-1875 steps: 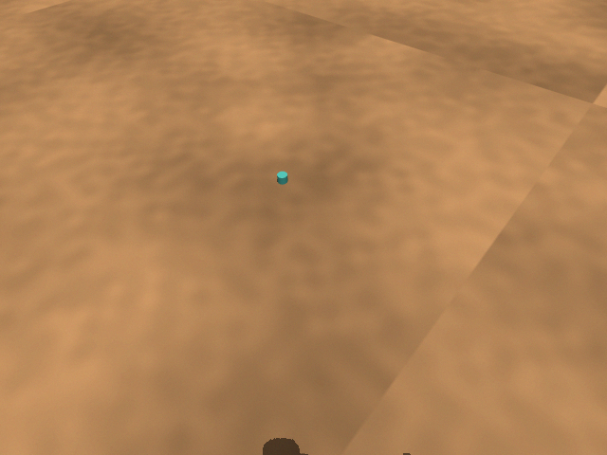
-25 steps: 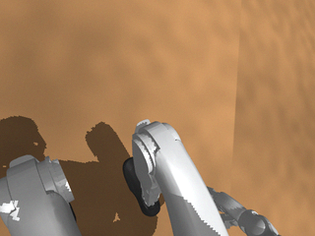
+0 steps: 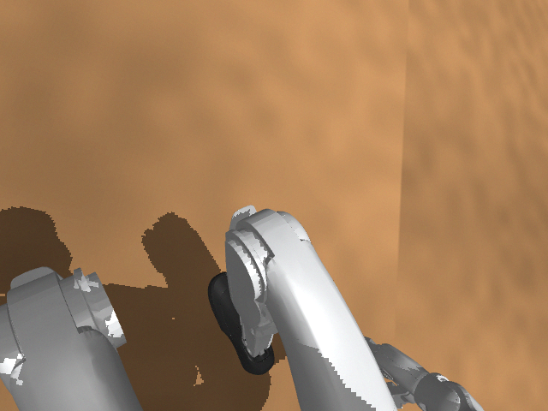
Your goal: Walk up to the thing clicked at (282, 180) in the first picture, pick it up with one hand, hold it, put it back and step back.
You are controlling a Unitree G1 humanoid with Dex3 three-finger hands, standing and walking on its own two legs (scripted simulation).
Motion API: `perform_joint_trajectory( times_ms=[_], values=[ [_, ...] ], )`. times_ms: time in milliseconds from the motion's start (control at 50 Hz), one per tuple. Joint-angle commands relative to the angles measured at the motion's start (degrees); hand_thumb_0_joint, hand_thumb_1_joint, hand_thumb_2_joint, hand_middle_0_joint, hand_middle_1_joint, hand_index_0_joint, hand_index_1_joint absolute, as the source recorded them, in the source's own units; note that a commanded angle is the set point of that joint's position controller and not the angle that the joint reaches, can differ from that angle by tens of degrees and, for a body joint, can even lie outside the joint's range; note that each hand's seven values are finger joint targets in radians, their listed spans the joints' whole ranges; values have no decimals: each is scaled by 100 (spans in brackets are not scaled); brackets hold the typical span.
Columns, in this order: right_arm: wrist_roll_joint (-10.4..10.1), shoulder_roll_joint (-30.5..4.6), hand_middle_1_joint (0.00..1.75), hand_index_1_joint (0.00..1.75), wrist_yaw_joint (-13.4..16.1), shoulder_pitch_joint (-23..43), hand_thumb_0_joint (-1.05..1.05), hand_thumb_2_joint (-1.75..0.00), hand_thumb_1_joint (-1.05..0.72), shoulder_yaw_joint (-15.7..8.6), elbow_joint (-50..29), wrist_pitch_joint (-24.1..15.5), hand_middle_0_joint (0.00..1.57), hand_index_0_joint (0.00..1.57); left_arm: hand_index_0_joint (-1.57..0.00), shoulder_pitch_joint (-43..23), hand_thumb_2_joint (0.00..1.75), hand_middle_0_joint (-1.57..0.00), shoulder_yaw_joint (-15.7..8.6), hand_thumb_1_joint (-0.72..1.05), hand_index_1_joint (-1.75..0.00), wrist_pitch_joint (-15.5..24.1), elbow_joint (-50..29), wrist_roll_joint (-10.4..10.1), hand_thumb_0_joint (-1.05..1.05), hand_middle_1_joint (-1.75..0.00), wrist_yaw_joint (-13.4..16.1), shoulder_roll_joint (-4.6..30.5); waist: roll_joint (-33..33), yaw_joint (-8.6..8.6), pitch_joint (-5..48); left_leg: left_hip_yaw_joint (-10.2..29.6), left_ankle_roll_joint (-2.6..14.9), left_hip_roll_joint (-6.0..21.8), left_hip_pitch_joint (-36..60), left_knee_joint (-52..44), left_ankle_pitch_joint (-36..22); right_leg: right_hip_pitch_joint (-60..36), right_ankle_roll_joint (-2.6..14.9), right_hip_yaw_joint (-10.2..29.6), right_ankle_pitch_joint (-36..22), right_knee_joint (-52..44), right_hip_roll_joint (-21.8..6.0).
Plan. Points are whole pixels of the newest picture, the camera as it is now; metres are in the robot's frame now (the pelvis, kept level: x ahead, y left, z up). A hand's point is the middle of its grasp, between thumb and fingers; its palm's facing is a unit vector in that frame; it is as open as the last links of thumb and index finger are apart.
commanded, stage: close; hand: left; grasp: from above
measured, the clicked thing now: out of the picture +0.42 +0.34 -0.28
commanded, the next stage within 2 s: settle in 1.42 s
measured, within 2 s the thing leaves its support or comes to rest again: leaves its support in 1.76 s
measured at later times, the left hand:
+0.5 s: hand out of the picture +0.41 +0.35 -0.26, palm faces -0.45 -0.19 -0.87, open 11.9 cm
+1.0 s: hand out of the picture +0.41 +0.33 -0.25, palm faces -0.39 -0.18 -0.90, open 9.1 cm
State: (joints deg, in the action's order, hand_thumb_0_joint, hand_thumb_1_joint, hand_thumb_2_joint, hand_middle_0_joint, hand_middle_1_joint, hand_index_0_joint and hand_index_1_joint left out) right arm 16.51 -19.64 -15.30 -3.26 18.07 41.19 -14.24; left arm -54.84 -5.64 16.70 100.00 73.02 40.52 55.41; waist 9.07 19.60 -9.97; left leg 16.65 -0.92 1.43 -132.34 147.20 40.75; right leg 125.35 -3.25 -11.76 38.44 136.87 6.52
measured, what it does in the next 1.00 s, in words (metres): stands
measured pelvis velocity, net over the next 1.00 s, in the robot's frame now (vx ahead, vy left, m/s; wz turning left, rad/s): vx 0.00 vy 0.00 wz -0.01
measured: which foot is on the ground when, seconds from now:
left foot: down 0.00-1.00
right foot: down 0.00-1.00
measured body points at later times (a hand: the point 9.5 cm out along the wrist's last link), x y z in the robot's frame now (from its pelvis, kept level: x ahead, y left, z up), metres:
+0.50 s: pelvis +0.00 +0.00 +0.00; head +0.27 +0.14 +0.33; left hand +0.43 +0.35 -0.21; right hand +0.07 -0.24 -0.06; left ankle +0.07 +0.13 -0.27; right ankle +0.12 -0.11 -0.27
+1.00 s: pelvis +0.00 +0.00 +0.00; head +0.26 +0.14 +0.34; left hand +0.43 +0.34 -0.20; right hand +0.07 -0.25 -0.04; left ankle +0.07 +0.13 -0.27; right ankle +0.12 -0.11 -0.27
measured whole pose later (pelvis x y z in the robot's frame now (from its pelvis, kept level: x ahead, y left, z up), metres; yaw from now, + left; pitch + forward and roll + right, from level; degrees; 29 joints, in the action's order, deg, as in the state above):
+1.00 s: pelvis +0.00 +0.00 +0.00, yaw -1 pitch +25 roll -15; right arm 15.6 -20.9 -15.4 -3.3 17.9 39.3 -16.0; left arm -56.6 -6.8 10.8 101.0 69.7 40.9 56.7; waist 10.0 21.0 -10.6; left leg 16.2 -0.1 2.0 -133.0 146.2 40.1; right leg 125.8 -3.8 -11.5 37.4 135.5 6.9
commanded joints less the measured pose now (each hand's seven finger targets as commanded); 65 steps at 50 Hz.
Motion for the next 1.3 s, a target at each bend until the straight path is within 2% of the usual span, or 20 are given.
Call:
perform_joint_trajectory(
  times_ms=[0,80,140,180,200,260,380,480,600,700,800,900,920,940,960,1000,1080,1140,1200,1280],
  values=[
    [-69,-1903,30,30,62,-769,0,-90,-89,-623,51,-79,20,20,-20,-1420,80,-16,174,-30,-94,-229,-480,-3,0,-98,485,1078,-2960,332,3207,-631,87,218,2482,-1670,-721,-1546,454,-524,-1056,-1254,161],
    [-135,-1950,30,30,39,-739,0,-90,-89,-680,36,-160,20,20,-24,-1525,75,-20,223,-25,-91,-547,-412,-133,0,-95,533,1082,-2857,329,3114,-574,95,241,2396,-1779,-439,-1352,451,-471,-864,-1305,134],
    [-177,-1914,30,30,-26,-844,0,-90,-89,-661,-17,-204,20,20,-25,-1585,73,-21,155,-23,-90,-726,-317,-254,0,-95,432,1075,-2891,354,3282,-524,99,257,2513,-1696,-733,-1366,428,-485,-1140,-1208,99],
    [-221,-1956,30,30,-45,-792,0,-90,-89,-643,-129,-270,20,20,-26,-1600,72,-22,63,-23,-90,-804,-297,-362,0,-95,302,1196,-2849,353,3334,-533,107,262,2528,-1639,-879,-1498,415,-464,-1290,-1175,102],
    [-220,-1996,30,30,-48,-920,0,-90,-89,-657,-63,-279,20,20,-27,-1558,71,-23,-171,-22,-89,-820,-272,-378,0,-93,265,1414,-2935,309,3406,-517,96,247,2621,-1674,-1025,-1488,420,-495,-1360,-1134,68],
    [-216,-1929,30,30,-60,-943,0,-90,-89,-624,-66,-308,20,20,-30,-1578,68,-26,-247,-18,-87,-791,-368,-478,0,-92,41,1456,-3117,330,3465,-537,84,247,2689,-1640,-1126,-1624,424,-491,-1411,-1134,73],
    [-180,-1887,30,30,-23,-931,0,-90,-89,-588,-92,-229,20,20,-36,-1499,62,-30,-45,-11,-84,-480,-769,-514,0,-90,-347,1365,-3354,308,3716,-536,33,245,2931,-1648,-1276,-1894,444,-541,-1518,-1122,93],
    [-140,-1872,30,30,-47,-1065,0,-90,-89,-486,-27,-159,20,20,-40,-1450,61,-34,159,-6,-82,-200,-773,-472,0,-87,-341,1136,-3162,421,3646,-548,59,253,2872,-1467,-1629,-2059,397,-604,-1867,-1101,120],
    [-107,-1917,30,30,-6,-1026,0,-90,-89,-414,-97,-96,20,20,-46,-1210,55,-40,-58,3,-76,-43,-505,-285,0,-83,40,1369,-2755,303,3463,-636,138,248,2484,-1447,-1314,-2125,378,-540,-1673,-1318,192],
    [-44,-1913,30,30,84,-885,0,-90,-88,-474,-116,-66,20,20,-53,-1295,49,-47,-79,14,-72,-192,-547,-181,0,-79,345,1434,-2758,271,3458,-637,116,255,2433,-1646,-819,-2043,434,-501,-1136,-1413,223],
    [-118,-1962,30,30,75,-838,0,-90,-89,-549,-120,-128,20,20,-60,-1446,48,-54,-51,21,-67,-484,-556,-227,0,-73,448,1402,-2854,336,3447,-577,102,282,2501,-1644,-830,-1829,427,-501,-1186,-1311,192],
    [-158,-1955,30,30,59,-889,0,-90,-89,-547,-143,-174,20,20,-65,-1435,40,-59,-15,27,-60,-657,-503,-411,0,-66,310,1381,-2870,315,3401,-591,116,279,2430,-1646,-844,-1802,424,-463,-1191,-1361,185],
    [-178,-1998,30,30,57,-919,0,-90,-89,-565,-163,-200,20,20,-66,-1297,37,-59,-229,28,-58,-681,-333,-450,0,-65,263,1558,-2845,307,3371,-551,100,284,2479,-1649,-957,-1750,410,-510,-1294,-1282,139],
    [-171,-1949,30,30,64,-931,0,-90,-89,-543,-130,-190,20,20,-68,-1293,38,-61,-237,31,-58,-675,-343,-457,0,-65,192,1583,-2895,316,3352,-582,95,283,2428,-1619,-987,-1861,418,-461,-1311,-1260,141],
    [-188,-1946,30,30,47,-926,0,-90,-89,-571,-176,-225,20,20,-69,-1343,38,-63,-95,31,-58,-657,-366,-481,0,-64,79,1387,-2955,329,3319,-557,81,267,2517,-1624,-1038,-1718,427,-489,-1347,-1172,111],
    [-168,-1901,30,30,48,-973,0,-90,-89,-510,-142,-196,20,20,-73,-1411,37,-67,-173,37,-58,-607,-427,-492,0,-65,-28,1487,-3040,339,3313,-522,67,268,2548,-1670,-1021,-1739,429,-548,-1320,-1180,108],
    [-149,-1927,30,30,36,-913,0,-90,-89,-510,-179,-202,20,20,-79,-1432,32,-72,88,45,-54,-416,-638,-494,0,-61,-224,1240,-3102,423,3346,-496,47,272,2736,-1641,-1091,-1828,413,-584,-1427,-1172,108],
    [-171,-1941,30,30,62,-947,0,-90,-89,-511,-150,-148,20,20,-82,-1302,31,-75,76,49,-53,-345,-531,-493,0,-61,-248,1252,-3009,338,3326,-534,58,259,2594,-1680,-1031,-1857,423,-564,-1367,-1233,121],
    [-112,-1895,30,30,50,-1059,0,-90,-89,-444,-170,-122,20,20,-87,-1235,30,-80,184,55,-52,-262,-473,-433,0,-59,-213,1049,-2872,400,3295,-538,73,247,2585,-1620,-1117,-1913,397,-600,-1484,-1258,137],
    [-141,-1946,30,30,39,-1020,0,-90,-89,-405,-174,-134,20,20,-92,-1331,31,-85,140,62,-51,-160,-509,-402,0,-59,-89,1161,-2851,402,3332,-507,77,263,2615,-1576,-1260,-1923,391,-615,-1596,-1209,146]
  ],
)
